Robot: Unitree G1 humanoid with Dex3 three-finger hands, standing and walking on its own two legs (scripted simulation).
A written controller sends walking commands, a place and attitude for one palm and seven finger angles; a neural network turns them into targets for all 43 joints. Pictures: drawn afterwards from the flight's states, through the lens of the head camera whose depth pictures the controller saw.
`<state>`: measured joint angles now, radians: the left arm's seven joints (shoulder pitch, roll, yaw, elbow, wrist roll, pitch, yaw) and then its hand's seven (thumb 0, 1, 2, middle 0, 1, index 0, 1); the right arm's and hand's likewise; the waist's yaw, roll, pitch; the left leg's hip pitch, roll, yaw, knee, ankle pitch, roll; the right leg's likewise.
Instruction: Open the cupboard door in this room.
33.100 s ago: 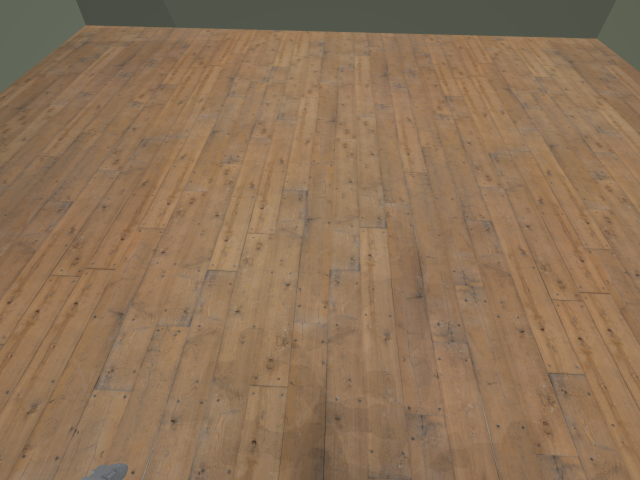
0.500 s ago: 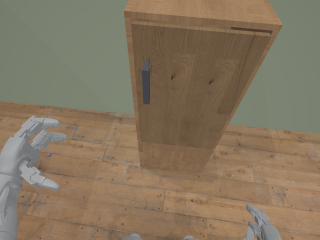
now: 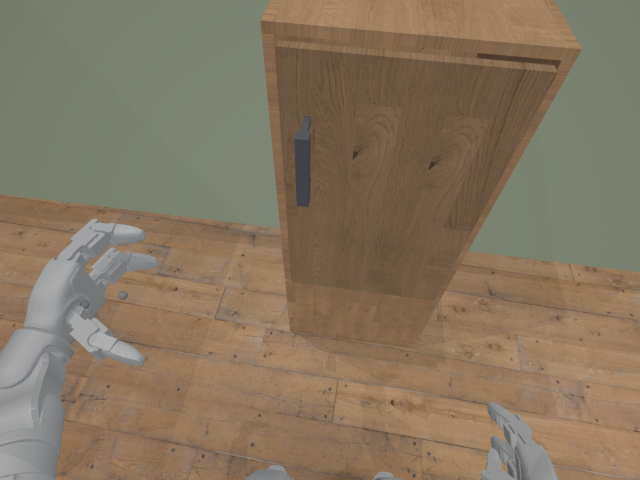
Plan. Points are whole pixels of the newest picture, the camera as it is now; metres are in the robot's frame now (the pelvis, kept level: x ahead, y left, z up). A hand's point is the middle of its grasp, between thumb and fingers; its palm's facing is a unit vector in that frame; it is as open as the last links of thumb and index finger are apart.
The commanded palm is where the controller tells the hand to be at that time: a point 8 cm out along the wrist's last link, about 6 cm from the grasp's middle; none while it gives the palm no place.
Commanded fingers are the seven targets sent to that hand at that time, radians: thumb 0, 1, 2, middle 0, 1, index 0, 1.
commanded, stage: move the hooked fingers beside the handle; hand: left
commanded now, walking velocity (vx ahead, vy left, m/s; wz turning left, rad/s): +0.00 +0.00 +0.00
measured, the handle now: (305, 163) +0.56 +0.06 +0.05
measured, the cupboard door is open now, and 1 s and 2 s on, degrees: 0 0 0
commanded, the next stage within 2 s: none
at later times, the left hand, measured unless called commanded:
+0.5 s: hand (183, 240) +0.39 +0.21 +0.07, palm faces -0.08 -1.00 -0.02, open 14.0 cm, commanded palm +0.37 +0.26 +0.07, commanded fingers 0.00 -0.50 0.30 -0.30 -1.20 -0.30 -1.20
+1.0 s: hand (221, 206) +0.45 +0.17 +0.06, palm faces -0.10 -0.99 +0.01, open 14.0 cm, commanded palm +0.44 +0.22 +0.06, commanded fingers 0.00 -0.50 0.30 -0.30 -1.20 -0.30 -1.20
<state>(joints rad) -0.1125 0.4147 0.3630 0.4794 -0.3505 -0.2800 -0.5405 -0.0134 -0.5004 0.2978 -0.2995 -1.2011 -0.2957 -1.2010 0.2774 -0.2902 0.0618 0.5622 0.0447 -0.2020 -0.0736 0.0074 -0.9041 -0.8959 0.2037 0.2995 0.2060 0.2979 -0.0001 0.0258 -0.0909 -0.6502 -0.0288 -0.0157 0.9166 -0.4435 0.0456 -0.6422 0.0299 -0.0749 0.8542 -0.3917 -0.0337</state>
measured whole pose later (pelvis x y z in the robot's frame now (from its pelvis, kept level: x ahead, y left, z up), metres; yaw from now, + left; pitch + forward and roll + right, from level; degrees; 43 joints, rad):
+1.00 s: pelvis +0.00 +0.00 -0.01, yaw -2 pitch +17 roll -2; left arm -0.67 0.41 0.32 1.00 -0.19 -0.38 -0.34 -0.01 -0.50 0.30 -0.30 -1.20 -0.30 -1.20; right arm 0.35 -0.27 0.04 0.62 0.02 -0.02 -0.02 0.00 -0.91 -0.90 0.20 0.30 0.20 0.30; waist -0.10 0.01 -0.11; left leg -0.78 -0.01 0.02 0.95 -0.46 0.04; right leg -0.79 0.05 -0.04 0.90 -0.40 -0.04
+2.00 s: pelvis +0.00 -0.01 -0.02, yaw -3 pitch +20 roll -1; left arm -0.89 0.41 0.33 1.17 -0.09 -0.43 -0.19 -0.01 -0.50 0.30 -0.30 -1.20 -0.30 -1.20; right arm 0.39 -0.28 0.03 0.60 -0.01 0.05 0.03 0.00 -0.91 -0.90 0.20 0.30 0.20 0.30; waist -0.16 0.02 -0.11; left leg -0.88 0.00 0.02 1.00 -0.47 0.03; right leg -0.90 0.06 -0.05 0.95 -0.41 -0.05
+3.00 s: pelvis +0.00 -0.01 -0.02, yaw -3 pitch +20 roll -1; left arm -0.90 0.28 0.25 1.16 -0.05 -0.45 -0.04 -0.01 -0.50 0.30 -0.30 -1.20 -0.30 -1.20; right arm 0.39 -0.26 0.03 0.62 -0.03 0.04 0.05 0.00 -0.91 -0.90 0.20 0.30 0.20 0.30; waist -0.16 0.03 -0.12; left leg -0.88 -0.01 0.03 1.01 -0.48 0.04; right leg -0.90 0.05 -0.04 0.97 -0.42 -0.04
